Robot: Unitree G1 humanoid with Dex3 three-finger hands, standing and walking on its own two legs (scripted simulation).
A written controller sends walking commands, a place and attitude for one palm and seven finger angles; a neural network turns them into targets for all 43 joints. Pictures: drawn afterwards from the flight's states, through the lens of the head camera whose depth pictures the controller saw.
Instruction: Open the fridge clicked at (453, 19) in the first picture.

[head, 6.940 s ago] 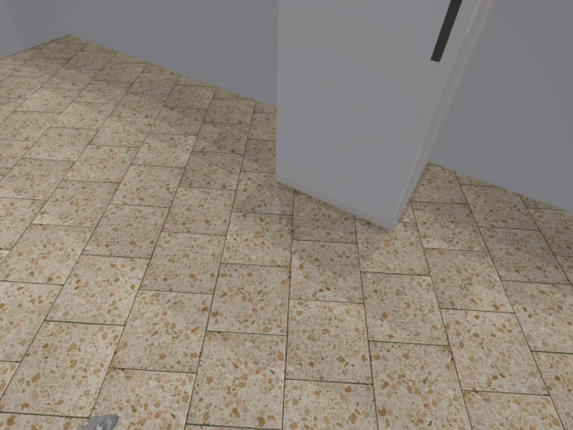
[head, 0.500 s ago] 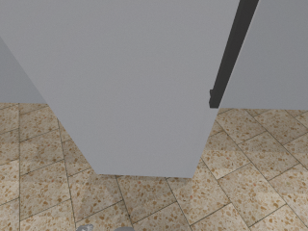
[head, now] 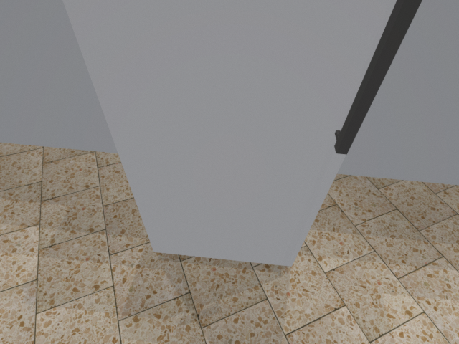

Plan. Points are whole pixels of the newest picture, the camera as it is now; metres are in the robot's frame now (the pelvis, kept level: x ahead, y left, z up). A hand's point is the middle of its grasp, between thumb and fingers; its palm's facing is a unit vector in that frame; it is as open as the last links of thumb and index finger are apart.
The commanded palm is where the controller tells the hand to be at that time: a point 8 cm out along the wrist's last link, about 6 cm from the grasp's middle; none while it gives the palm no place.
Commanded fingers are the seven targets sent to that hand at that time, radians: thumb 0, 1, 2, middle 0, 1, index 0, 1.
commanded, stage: come to a stop and stand still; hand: right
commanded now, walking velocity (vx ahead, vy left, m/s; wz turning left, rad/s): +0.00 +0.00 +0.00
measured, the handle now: (378, 54) +0.54 -0.20 +0.27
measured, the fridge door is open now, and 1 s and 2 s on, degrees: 0 0 0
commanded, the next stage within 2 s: look again from close up in 0.68 s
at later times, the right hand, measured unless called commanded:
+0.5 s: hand out of the picture -0.05 -0.18 -0.17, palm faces +0.04 +0.99 -0.17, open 7.4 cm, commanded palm none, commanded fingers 0.00 -0.90 -0.90 0.20 0.30 0.20 0.30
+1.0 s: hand out of the picture +0.01 -0.22 -0.17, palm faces +0.01 +0.98 -0.21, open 7.4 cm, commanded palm none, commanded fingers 0.00 -0.90 -0.90 0.20 0.30 0.20 0.30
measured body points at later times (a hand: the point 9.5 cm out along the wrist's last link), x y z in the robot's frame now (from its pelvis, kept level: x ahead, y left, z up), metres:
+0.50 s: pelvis -0.03 -0.02 +0.01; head -0.03 -0.02 +0.46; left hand -0.06 +0.19 -0.16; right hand -0.05 -0.23 -0.16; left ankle +0.00 +0.10 -0.73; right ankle +0.01 -0.15 -0.73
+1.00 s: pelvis +0.01 -0.05 +0.00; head +0.00 -0.03 +0.45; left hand +0.01 +0.18 -0.16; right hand +0.01 -0.27 -0.15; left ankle +0.00 +0.10 -0.73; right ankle +0.01 -0.15 -0.73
